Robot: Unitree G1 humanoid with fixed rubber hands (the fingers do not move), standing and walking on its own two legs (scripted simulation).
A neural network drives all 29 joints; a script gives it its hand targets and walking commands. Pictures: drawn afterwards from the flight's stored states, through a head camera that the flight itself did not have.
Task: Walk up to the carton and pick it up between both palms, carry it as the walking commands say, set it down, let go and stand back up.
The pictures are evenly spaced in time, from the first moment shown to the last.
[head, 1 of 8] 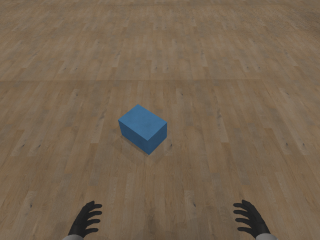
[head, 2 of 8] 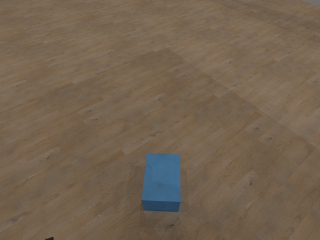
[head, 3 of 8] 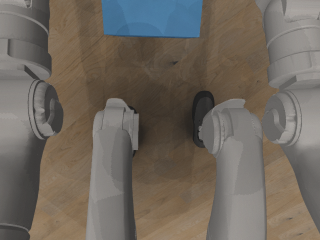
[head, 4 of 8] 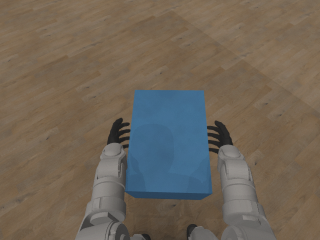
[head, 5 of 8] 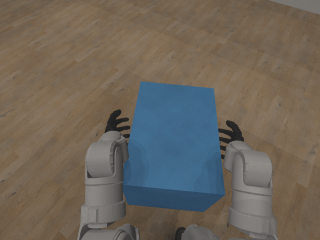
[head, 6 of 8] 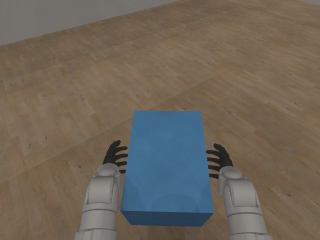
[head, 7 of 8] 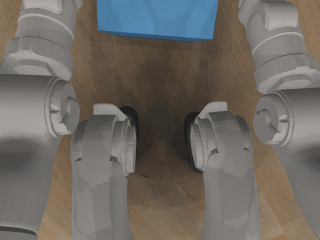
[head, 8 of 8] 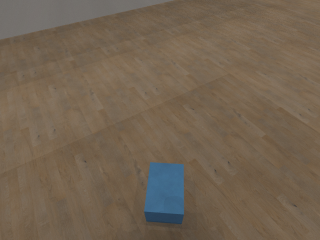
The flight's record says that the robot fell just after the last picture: no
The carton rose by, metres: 0.70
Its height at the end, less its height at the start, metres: +0.00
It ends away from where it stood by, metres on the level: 1.62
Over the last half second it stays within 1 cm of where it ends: yes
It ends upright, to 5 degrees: yes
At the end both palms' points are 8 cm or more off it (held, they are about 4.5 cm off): yes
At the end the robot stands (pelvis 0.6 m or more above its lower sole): yes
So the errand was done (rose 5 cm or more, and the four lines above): yes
